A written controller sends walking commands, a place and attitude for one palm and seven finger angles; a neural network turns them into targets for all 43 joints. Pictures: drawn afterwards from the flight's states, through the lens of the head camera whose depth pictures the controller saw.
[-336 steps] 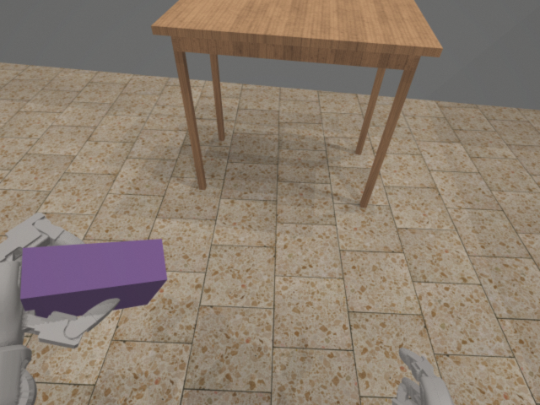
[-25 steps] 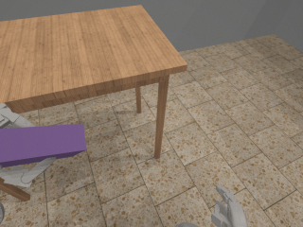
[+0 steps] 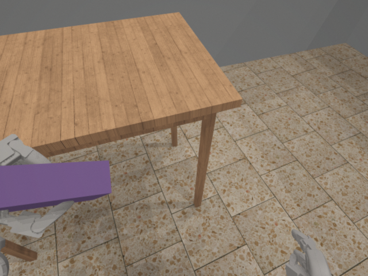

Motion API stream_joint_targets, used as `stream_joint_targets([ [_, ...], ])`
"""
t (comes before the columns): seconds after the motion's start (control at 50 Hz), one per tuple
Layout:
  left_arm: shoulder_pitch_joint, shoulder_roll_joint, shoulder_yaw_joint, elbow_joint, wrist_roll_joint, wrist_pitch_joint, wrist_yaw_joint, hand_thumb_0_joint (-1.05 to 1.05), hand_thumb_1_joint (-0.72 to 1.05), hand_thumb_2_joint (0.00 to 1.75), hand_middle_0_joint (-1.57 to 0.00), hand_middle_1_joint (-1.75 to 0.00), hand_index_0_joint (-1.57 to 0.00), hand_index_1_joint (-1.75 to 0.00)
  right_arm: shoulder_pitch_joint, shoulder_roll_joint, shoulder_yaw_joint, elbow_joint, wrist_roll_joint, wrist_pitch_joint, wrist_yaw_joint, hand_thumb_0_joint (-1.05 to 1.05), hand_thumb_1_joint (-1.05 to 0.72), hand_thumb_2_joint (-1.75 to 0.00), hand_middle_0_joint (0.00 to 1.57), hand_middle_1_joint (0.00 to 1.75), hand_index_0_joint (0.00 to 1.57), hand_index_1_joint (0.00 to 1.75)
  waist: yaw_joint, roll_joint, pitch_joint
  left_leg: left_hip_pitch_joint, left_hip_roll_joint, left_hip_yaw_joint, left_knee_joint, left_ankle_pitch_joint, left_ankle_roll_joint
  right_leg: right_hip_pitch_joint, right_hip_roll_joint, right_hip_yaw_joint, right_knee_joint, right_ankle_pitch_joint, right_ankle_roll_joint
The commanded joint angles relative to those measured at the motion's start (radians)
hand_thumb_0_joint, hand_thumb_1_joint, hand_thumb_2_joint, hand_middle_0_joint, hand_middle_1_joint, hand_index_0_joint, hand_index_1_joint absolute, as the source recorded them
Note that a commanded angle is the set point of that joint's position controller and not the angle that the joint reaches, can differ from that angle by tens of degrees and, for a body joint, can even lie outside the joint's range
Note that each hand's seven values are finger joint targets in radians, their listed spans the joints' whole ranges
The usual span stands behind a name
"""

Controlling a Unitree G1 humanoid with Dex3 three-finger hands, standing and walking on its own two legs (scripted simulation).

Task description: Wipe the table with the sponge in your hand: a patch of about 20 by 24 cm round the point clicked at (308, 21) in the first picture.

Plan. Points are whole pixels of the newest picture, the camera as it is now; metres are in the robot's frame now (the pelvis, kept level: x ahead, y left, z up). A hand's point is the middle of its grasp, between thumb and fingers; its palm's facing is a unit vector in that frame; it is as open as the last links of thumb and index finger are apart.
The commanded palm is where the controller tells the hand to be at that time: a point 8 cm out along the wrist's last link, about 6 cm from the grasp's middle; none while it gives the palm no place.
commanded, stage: take the last steps up to it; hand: left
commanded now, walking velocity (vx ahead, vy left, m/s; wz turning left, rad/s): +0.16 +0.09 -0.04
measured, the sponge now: (72, 185) +0.23 +0.19 +0.16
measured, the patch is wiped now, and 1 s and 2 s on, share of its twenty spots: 0.00 0.00 0.00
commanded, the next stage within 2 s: come to a stop and stand still in 0.12 s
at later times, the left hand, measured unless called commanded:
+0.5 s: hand (62, 153) +0.27 +0.22 +0.17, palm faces +0.37 -0.80 -0.47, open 9.2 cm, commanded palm +0.21 +0.27 +0.18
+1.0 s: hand out of the picture +0.23 +0.31 +0.17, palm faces +0.40 -0.84 -0.37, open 9.2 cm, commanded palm +0.17 +0.34 +0.18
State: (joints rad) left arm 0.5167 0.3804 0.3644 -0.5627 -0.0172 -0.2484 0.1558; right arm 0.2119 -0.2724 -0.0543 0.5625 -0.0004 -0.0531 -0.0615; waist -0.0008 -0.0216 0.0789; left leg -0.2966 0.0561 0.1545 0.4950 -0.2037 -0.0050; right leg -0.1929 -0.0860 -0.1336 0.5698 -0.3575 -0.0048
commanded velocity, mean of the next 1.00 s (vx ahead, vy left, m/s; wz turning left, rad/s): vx -0.01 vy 0.03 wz -0.01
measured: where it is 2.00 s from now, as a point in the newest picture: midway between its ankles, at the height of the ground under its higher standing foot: outside the picture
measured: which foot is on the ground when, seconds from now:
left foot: down 0.00-0.34, up 0.36-0.62, down 0.64-1.00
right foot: down 0.00-0.02, up 0.04-0.28, down 0.30-1.00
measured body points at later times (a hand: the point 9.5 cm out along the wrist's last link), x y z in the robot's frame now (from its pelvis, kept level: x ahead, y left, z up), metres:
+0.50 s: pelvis +0.04 -0.01 +0.01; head +0.09 -0.04 +0.45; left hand +0.25 +0.26 +0.20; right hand +0.21 -0.24 -0.11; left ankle +0.03 +0.12 -0.69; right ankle +0.06 -0.09 -0.73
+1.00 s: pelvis +0.01 +0.06 +0.00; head +0.02 +0.07 +0.45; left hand +0.20 +0.35 +0.19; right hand +0.17 -0.14 -0.07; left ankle +0.04 +0.13 -0.73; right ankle +0.06 -0.08 -0.73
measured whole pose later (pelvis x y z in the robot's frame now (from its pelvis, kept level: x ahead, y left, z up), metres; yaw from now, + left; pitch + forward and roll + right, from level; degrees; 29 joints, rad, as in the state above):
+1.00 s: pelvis +0.01 +0.06 +0.00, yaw +0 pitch -4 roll +0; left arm 0.36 0.37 0.35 -0.40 -0.02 -0.26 0.09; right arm 0.26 -0.15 0.05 0.56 -0.01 -0.17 0.00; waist 0.04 -0.04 0.08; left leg -0.21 -0.03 0.11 0.49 -0.22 0.07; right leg -0.26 -0.04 -0.01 0.51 -0.21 0.01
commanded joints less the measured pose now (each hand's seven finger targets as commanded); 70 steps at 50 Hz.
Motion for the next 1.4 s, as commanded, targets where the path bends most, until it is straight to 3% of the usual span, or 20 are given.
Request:
stream_joint_targets([
  [0.0,-0.144,0.16,0.12,-0.173,-0.016,-0.064,0.032,0.0,0.1,1.3,-1.2,-1.6,-1.2,-1.6,-0.048,-0.058,-0.025,-0.147,0.02,-0.053,-0.004,0.0,-0.9,-0.9,0.2,0.3,0.2,0.3,0.002,0.281,-0.204,0.343,0.309,-0.416,-0.154,0.323,0.18,-0.305,0.047,0.032,0.396,-0.265,0.014],
  [0.02,-0.13,0.189,0.132,-0.11,-0.011,-0.063,0.025,0.0,0.1,1.3,-1.2,-1.6,-1.2,-1.6,-0.062,-0.051,-0.014,-0.126,0.008,-0.06,-0.008,0.0,-0.9,-0.9,0.2,0.3,0.2,0.3,-0.003,0.323,-0.19,0.255,0.367,-0.506,-0.211,0.163,0.234,-0.34,0.038,0.081,0.541,-0.298,0.013],
  [0.04,-0.145,0.183,0.129,-0.128,-0.012,-0.061,0.021,0.0,0.1,1.3,-1.2,-1.6,-1.2,-1.6,-0.062,-0.042,-0.014,-0.122,0.008,-0.064,-0.005,0.0,-0.9,-0.9,0.2,0.3,0.2,0.3,-0.009,0.3,-0.154,0.222,0.355,-0.492,-0.214,0.112,0.255,-0.378,0.008,0.111,0.565,-0.241,0.014],
  [0.14,-0.08,0.126,0.089,-0.209,-0.014,-0.044,0.009,0.0,0.1,1.3,-1.2,-1.6,-1.2,-1.6,-0.069,-0.04,-0.004,-0.103,0.012,-0.088,0.011,0.0,-0.9,-0.9,0.2,0.3,0.2,0.3,0.006,0.248,-0.152,0.097,0.23,-0.195,-0.192,0.176,0.173,-0.219,0.012,0.023,0.321,-0.066,0.034],
  [0.26,-0.105,0.148,0.117,-0.138,-0.016,-0.008,0.024,0.0,0.1,1.3,-1.2,-1.6,-1.2,-1.6,-0.073,-0.028,0.022,-0.103,0.009,-0.082,-0.01,0.0,-0.9,-0.9,0.2,0.3,0.2,0.3,0.005,0.138,-0.176,0.057,0.186,-0.113,-0.039,0.107,0.07,0.031,0.051,-0.008,-0.124,0.141,0.033],
  [0.32,-0.128,0.152,0.12,-0.057,-0.031,0.016,0.018,0.0,0.1,1.3,-1.2,-1.6,-1.2,-1.6,-0.063,-0.005,0.026,-0.11,0.01,-0.067,-0.001,0.0,-0.9,-0.9,0.2,0.3,0.2,0.3,-0.003,-0.227,-0.173,-0.096,-0.028,-0.036,0.267,-0.208,-0.037,0.087,-0.234,0.39,-0.21,0.642,-0.102],
  [0.34,-0.131,0.158,0.118,-0.067,-0.029,0.015,0.017,0.0,0.1,1.3,-1.2,-1.6,-1.2,-1.6,-0.078,-0.014,0.018,-0.107,0.01,-0.061,0.009,0.0,-0.9,-0.9,0.2,0.3,0.2,0.3,0.005,-0.241,-0.183,-0.129,-0.024,-0.09,0.394,-0.295,-0.037,0.111,-0.295,0.413,-0.207,0.769,-0.144],
  [0.42,-0.055,0.17,0.15,-0.117,-0.009,0.002,0.037,0.0,0.1,1.3,-1.2,-1.6,-1.2,-1.6,-0.13,0.028,0.059,-0.115,0.003,-0.033,-0.005,0.0,-0.9,-0.9,0.2,0.3,0.2,0.3,0.009,-0.137,-0.23,-0.148,-0.026,-0.115,0.387,-0.286,-0.042,0.207,-0.248,0.215,-0.109,1.002,-0.126],
  [0.58,0.03,0.16,0.147,-0.212,-0.014,0.012,0.049,0.0,0.1,1.3,-1.2,-1.6,-1.2,-1.6,-0.08,-0.005,0.019,-0.152,-0.003,0.014,-0.02,0.0,-0.9,-0.9,0.2,0.3,0.2,0.3,-0.002,-0.069,-0.258,0.095,-0.021,-0.073,-0.055,0.059,-0.03,0.117,-0.155,0.157,-0.068,0.657,-0.057],
  [0.6,-0.963,0.868,0.681,-0.266,0.09,-0.073,0.028,0.0,0.1,1.3,-1.2,-1.6,-1.2,-1.6,0.033,-0.049,-0.041,-0.142,-0.042,-0.094,-0.028,0.0,-0.9,-0.9,0.2,0.3,0.2,0.3,0.072,-0.138,-0.09,-0.094,-0.017,-0.004,0.036,0.054,-0.029,-0.043,-0.1,0.261,-0.153,0.566,-0.023],
  [0.62,-0.41,0.341,0.313,0.262,0.013,-0.033,-0.02,0.0,0.1,1.3,-1.2,-1.6,-1.2,-1.6,0.018,0.001,-0.036,-0.084,-0.007,-0.106,-0.006,0.0,-0.9,-0.9,0.2,0.3,0.2,0.3,0.041,-0.133,-0.252,0.02,-0.04,-0.136,0.052,0.05,-0.001,0.001,-0.191,0.332,-0.125,0.512,-0.116],
  [0.66,-0.273,0.148,0.144,0.202,-0.025,-0.07,-0.044,0.0,0.1,1.3,-1.2,-1.6,-1.2,-1.6,-0.004,-0.029,-0.014,-0.135,0.023,-0.133,0.026,0.0,-0.9,-0.9,0.2,0.3,0.2,0.3,0.035,0.115,-0.26,0.126,-0.025,-0.076,-0.056,0.101,-0.01,0.074,-0.124,0.282,-0.13,0.525,-0.084],
  [0.7,-0.252,0.134,0.061,-0.058,-0.031,-0.093,-0.044,0.0,0.1,1.3,-1.2,-1.6,-1.2,-1.6,-0.052,-0.062,-0.009,-0.152,0.017,-0.143,0.047,0.0,-0.9,-0.9,0.2,0.3,0.2,0.3,0.038,0.239,-0.244,0.145,0.05,-0.165,-0.115,0.246,0.021,0.059,-0.019,0.152,-0.059,0.318,-0.023],
  [0.76,-0.187,0.107,0.02,-0.114,-0.024,-0.076,-0.036,0.0,0.1,1.3,-1.2,-1.6,-1.2,-1.6,-0.087,-0.057,0.005,-0.173,0.021,-0.167,0.067,0.0,-0.9,-0.9,0.2,0.3,0.2,0.3,0.048,0.176,-0.15,-0.009,0.103,-0.211,-0.202,0.082,0.047,0.07,0.038,0.09,-0.001,0.136,-0.005],
  [0.82,-0.232,0.169,0.111,-0.095,-0.018,-0.066,-0.021,0.0,0.1,1.3,-1.2,-1.6,-1.2,-1.6,-0.079,-0.061,0.011,-0.18,0.012,-0.173,0.061,0.0,-0.9,-0.9,0.2,0.3,0.2,0.3,0.046,0.094,-0.113,-0.105,0.099,-0.215,-0.256,-0.173,0.046,0.093,0.049,0.091,-0.019,0.072,-0.004],
  [0.86,-0.28,0.24,0.188,-0.111,-0.017,-0.07,-0.015,0.0,0.1,1.3,-1.2,-1.6,-1.2,-1.6,-0.086,-0.057,0.016,-0.178,0.004,-0.171,0.049,0.0,-0.9,-0.9,0.2,0.3,0.2,0.3,0.042,0.131,-0.11,-0.108,0.097,-0.22,-0.281,-0.259,0.047,0.094,0.058,0.102,-0.03,0.064,-0.005],
  [0.96,-0.333,0.155,0.123,-0.068,-0.018,-0.075,-0.033,0.0,0.1,1.3,-1.2,-1.6,-1.2,-1.6,-0.084,-0.036,0.034,-0.165,-0.002,-0.185,0.046,0.0,-0.9,-0.9,0.2,0.3,0.2,0.3,0.038,0.158,-0.107,-0.058,0.087,-0.207,-0.283,-0.313,0.041,0.076,0.072,0.13,-0.07,0.09,-0.008],
  [1.04,-0.342,0.087,0.041,0.002,0.0,-0.056,-0.041,0.0,0.1,1.3,-1.2,-1.6,-1.2,-1.6,-0.065,-0.04,0.039,-0.139,-0.002,-0.19,0.051,0.0,-0.9,-0.9,0.2,0.3,0.2,0.3,0.035,0.082,-0.09,-0.058,0.074,-0.223,-0.292,-0.346,0.031,0.072,0.083,0.157,-0.121,0.081,0.0],
  [1.24,-0.336,0.12,0.068,-0.023,0.01,-0.039,-0.037,0.0,0.1,1.3,-1.2,-1.6,-1.2,-1.6,-0.077,-0.042,0.038,-0.145,-0.017,-0.16,0.037,0.0,-0.9,-0.9,0.2,0.3,0.2,0.3,0.035,0.06,-0.123,0.04,0.008,-0.182,-0.237,-0.181,0.009,0.05,0.093,0.197,-0.252,0.128,-0.003],
  [1.38,-0.21,0.132,0.093,-0.076,-0.016,-0.041,-0.039,0.0,0.1,1.3,-1.2,-1.6,-1.2,-1.6,-0.078,-0.045,0.031,-0.162,-0.016,-0.142,0.032,0.0,-0.9,-0.9,0.2,0.3,0.2,0.3,0.032,0.102,-0.215,0.129,-0.018,-0.15,-0.154,0.163,-0.009,0.101,0.082,0.168,-0.218,0.383,-0.01],
])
